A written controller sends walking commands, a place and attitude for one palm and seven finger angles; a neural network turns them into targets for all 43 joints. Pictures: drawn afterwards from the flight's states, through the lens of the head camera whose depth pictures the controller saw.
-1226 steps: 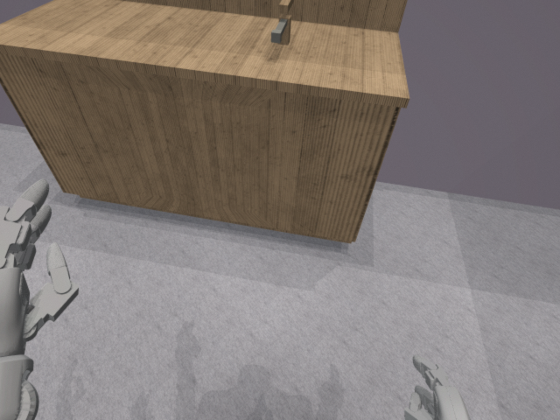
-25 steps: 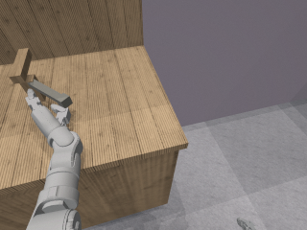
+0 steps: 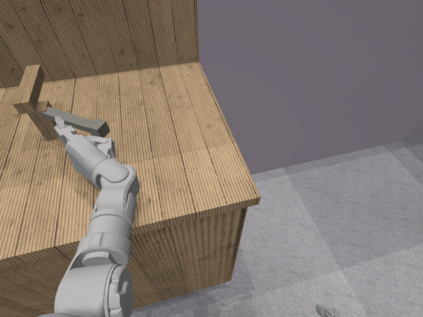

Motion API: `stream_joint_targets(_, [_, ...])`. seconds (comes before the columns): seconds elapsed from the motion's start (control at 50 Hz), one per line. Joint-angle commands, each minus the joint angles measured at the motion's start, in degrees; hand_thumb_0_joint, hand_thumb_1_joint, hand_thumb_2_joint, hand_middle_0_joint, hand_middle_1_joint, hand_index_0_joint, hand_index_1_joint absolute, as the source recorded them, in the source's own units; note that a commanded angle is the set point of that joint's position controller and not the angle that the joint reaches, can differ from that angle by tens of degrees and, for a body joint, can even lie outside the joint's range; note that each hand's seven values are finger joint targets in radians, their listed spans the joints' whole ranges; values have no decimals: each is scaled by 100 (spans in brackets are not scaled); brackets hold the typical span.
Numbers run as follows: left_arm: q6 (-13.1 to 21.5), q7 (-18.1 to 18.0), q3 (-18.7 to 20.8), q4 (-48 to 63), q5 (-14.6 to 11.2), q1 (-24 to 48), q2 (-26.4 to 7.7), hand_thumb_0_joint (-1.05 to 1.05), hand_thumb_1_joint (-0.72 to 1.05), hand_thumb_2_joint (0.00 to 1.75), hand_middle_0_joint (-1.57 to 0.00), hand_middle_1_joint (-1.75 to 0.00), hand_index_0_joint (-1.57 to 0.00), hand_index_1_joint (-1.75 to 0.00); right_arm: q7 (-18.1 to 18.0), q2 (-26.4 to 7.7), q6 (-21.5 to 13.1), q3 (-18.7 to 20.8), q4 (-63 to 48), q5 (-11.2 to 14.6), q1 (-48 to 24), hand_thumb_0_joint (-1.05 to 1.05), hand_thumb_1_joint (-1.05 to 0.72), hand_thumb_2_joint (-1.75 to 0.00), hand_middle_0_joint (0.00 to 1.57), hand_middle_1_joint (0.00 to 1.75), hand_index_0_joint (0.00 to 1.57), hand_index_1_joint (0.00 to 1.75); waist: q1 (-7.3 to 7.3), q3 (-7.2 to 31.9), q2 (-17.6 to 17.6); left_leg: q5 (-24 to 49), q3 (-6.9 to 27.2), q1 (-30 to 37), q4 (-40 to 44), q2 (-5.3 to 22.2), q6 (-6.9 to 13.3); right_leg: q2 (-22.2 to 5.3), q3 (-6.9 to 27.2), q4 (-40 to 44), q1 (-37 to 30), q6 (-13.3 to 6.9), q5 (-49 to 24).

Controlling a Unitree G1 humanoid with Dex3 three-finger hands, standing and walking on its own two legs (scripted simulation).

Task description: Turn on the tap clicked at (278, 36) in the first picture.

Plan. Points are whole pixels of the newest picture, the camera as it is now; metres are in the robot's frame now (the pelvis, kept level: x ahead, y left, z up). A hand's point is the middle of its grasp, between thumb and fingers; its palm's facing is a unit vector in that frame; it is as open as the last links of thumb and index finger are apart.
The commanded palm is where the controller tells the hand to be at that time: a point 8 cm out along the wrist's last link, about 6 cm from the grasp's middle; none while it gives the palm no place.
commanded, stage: push the lever round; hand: left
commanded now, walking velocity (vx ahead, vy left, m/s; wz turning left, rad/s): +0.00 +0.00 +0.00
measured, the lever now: (99, 129) +0.45 +0.25 +0.11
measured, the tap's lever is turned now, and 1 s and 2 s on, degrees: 53 81 82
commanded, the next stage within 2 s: lift the hand up off the lever in 0.76 s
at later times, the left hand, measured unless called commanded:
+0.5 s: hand (124, 131) +0.46 +0.20 +0.10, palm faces +0.83 -0.55 -0.10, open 7.9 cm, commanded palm +0.41 +0.21 +0.10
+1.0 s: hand (129, 117) +0.49 +0.20 +0.10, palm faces +0.81 -0.57 -0.10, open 7.9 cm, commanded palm +0.43 +0.22 +0.11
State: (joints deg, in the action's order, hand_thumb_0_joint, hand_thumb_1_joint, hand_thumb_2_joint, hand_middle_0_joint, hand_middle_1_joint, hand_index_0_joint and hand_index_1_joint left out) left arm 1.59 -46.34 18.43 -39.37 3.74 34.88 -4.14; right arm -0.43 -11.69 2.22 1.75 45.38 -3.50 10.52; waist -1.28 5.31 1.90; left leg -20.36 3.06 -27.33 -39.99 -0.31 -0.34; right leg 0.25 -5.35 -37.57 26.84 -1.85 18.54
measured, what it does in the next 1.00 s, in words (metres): stands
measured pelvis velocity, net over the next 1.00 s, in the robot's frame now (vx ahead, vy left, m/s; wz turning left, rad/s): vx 0.00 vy -0.01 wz -0.02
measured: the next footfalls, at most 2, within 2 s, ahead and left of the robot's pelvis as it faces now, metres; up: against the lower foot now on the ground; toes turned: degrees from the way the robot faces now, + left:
none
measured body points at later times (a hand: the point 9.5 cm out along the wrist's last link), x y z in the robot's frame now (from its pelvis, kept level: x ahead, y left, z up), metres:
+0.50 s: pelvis +0.00 -0.01 -0.01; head +0.04 -0.02 +0.44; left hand +0.41 +0.23 +0.11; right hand +0.06 -0.27 -0.14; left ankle -0.01 +0.12 -0.72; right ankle +0.00 -0.10 -0.72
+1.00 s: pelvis +0.00 -0.01 -0.01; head +0.06 -0.01 +0.44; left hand +0.45 +0.23 +0.11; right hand +0.02 -0.27 -0.14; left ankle -0.01 +0.12 -0.72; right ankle +0.00 -0.10 -0.72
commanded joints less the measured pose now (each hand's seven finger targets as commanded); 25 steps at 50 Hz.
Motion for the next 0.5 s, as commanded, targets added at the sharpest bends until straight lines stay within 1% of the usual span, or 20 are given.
stream_joint_targets(0.0, [418, -124, -139, 1044, 230, 2742, -831, 0, 90, 90, -15, -15, -15, -15, -16, -784, -168, 253, -558, -28, -121, 0, -90, -90, 20, 30, 20, 30, -189, 1869, -215, 1859, -117, 628, 345, -1, -38, -22, 145, 401, -907, 5, -1569])
stream_joint_targets(0.04, [438, -162, -216, 994, 244, 2927, -757, 0, 90, 90, -15, -15, -15, -15, 4, -775, -164, 252, -542, -41, -107, 0, -90, -90, 20, 30, 20, 30, -243, 1882, -148, 1850, -144, 582, 301, -10, -26, -41, 158, 385, -888, 17, -1655])
stream_joint_targets(0.06, [439, -200, -28, 863, 285, 2908, -949, 0, 90, 90, -15, -15, -15, -15, -6, -805, -150, 267, -463, -57, -84, 0, -90, -90, 20, 30, 20, 30, -214, 1808, -105, 1781, -111, 529, 319, -7, -37, -22, 162, 397, -834, 6, -1542])
stream_joint_targets(0.08, [468, -205, -253, 862, 288, 3101, -713, 0, 90, 90, -15, -15, -15, -15, 26, -780, -160, 248, -505, -57, -74, 0, -90, -90, 20, 30, 20, 30, -310, 1836, -140, 1718, -134, 550, 310, -18, -4, -40, 159, 384, -779, 32, -1518])
stream_joint_targets(0.12, [474, -272, -106, 582, 316, 3172, -857, 0, 90, 90, -15, -15, -15, -15, 40, -799, -173, 253, -472, -66, -29, 0, -90, -90, 20, 30, 20, 30, -318, 1740, -241, 1544, -139, 391, 303, -26, 34, -46, 167, 410, -756, 38, -1415])
stream_joint_targets(0.14, [474, -300, -33, 531, 309, 3182, -921, 0, 90, 90, -15, -15, -15, -15, 47, -805, -171, 262, -475, -73, -31, 0, -90, -90, 20, 30, 20, 30, -317, 1831, -208, 1472, -172, 346, 281, -41, 58, -55, 196, 427, -787, 57, -1391])
stream_joint_targets(0.16, [480, -335, 136, 461, 361, 3265, -1152, 0, 90, 90, -15, -15, -15, -15, 27, -839, -150, 264, -399, -86, 0, 0, -90, -90, 20, 30, 20, 30, -296, 1745, -148, 1424, -125, 310, 313, -37, 38, -37, 186, 423, -735, 36, -1296])
stream_joint_targets(0.18, [501, -335, -54, 446, 354, 3432, -935, 0, 90, 90, -15, -15, -15, -15, 49, -810, -156, 255, -451, -78, 12, 0, -90, -90, 20, 30, 20, 30, -372, 1821, -136, 1422, -147, 333, 300, -47, 52, -53, 194, 407, -717, 50, -1310])
stream_joint_targets(0.24, [556, -369, 22, 270, 403, 3491, -1028, 0, 90, 90, -15, -15, -15, -15, 79, -820, -157, 275, -421, -108, 106, 0, -90, -90, 20, 30, 20, 30, -400, 1968, -194, 1492, -193, 296, 208, -54, 90, -60, 212, 369, -768, 70, -1518])
stream_joint_targets(0.26, [565, -387, 258, 188, 438, 3426, -1297, 0, 90, 90, -15, -15, -15, -15, 57, -856, -140, 291, -375, -128, 143, 0, -90, -90, 20, 30, 20, 30, -348, 1949, -124, 1478, -153, 250, 219, -53, 83, -44, 215, 356, -754, 55, -1477])
stream_joint_targets(0.28, [588, -370, 47, 179, 456, 3612, -1085, 0, 90, 90, -15, -15, -15, -15, 79, -831, -141, 273, -415, -124, 184, 0, -90, -90, 20, 30, 20, 30, -433, 1966, -167, 1515, -174, 266, 217, -55, 92, -58, 201, 324, -725, 68, -1529])
stream_joint_targets(0.32, [629, -370, 27, 18, 474, 3724, -1083, 0, 90, 90, -15, -15, -15, -15, 102, -836, -146, 288, -387, -126, 223, 0, -90, -90, 20, 30, 20, 30, -480, 1916, -169, 1421, -187, 224, 195, -50, 108, -54, 218, 351, -650, 77, -1453])
stream_joint_targets(0.34, [667, -383, 48, 22, 489, 3817, -1129, 0, 90, 90, -15, -15, -15, -15, 108, -848, -154, 291, -389, -140, 264, 0, -90, -90, 20, 30, 20, 30, -484, 1982, -155, 1442, -193, 233, 172, -55, 120, -51, 233, 336, -661, 78, -1504])
stream_joint_targets(0.36, [684, -392, 237, -71, 517, 3738, -1341, 0, 90, 90, -15, -15, -15, -15, 90, -874, -139, 310, -336, -151, 285, 0, -90, -90, 20, 30, 20, 30, -439, 1918, -116, 1402, -156, 184, 195, -45, 109, -33, 221, 333, -628, 61, -1413])
stream_joint_targets(0.38, [721, -387, 85, -69, 524, 3916, -1201, 0, 90, 90, -15, -15, -15, -15, 113, -860, -141, 292, -368, -145, 307, 0, -90, -90, 20, 30, 20, 30, -522, 1947, -106, 1407, -176, 219, 187, -51, 124, -44, 224, 321, -591, 75, -1431])
stream_joint_targets(0.4, [759, -397, 78, -58, 510, 3966, -1167, 0, 90, 90, -15, -15, -15, -15, 127, -849, -158, 301, -374, -153, 331, 0, -90, -90, 20, 30, 20, 30, -514, 2031, -135, 1400, -194, 214, 158, -62, 136, -35, 225, 308, -602, 84, -1454])
stream_joint_targets(0.42, [762, -403, 168, -214, 537, 3930, -1288, 0, 90, 90, -15, -15, -15, -15, 126, -864, -155, 309, -352, -156, 376, 0, -90, -90, 20, 30, 20, 30, -523, 2008, -197, 1400, -199, 156, 148, -54, 143, -40, 235, 310, -636, 88, -1493])
stream_joint_targets(0.44, [785, -399, 102, -167, 530, 4035, -1225, 0, 90, 90, -15, -15, -15, -15, 134, -865, -154, 306, -360, -166, 397, 0, -90, -90, 20, 30, 20, 30, -543, 2084, -144, 1423, -217, 164, 132, -64, 145, -44, 250, 298, -648, 98, -1566])
stream_joint_targets(0.46, [792, -415, 316, -306, 542, 3957, -1440, 0, 90, 90, -15, -15, -15, -15, 120, -892, -146, 321, -308, -181, 440, 0, -90, -90, 20, 30, 20, 30, -506, 2038, -207, 1384, -181, 100, 142, -60, 147, -24, 238, 295, -642, 91, -1507])
stream_joint_targets(0.48, [810, -397, 240, -343, 556, 4059, -1403, 0, 90, 90, -15, -15, -15, -15, 134, -885, -133, 308, -337, -165, 463, 0, -90, -90, 20, 30, 20, 30, -562, 2061, -188, 1378, -201, 103, 142, -64, 155, -42, 246, 284, -632, 104, -1503])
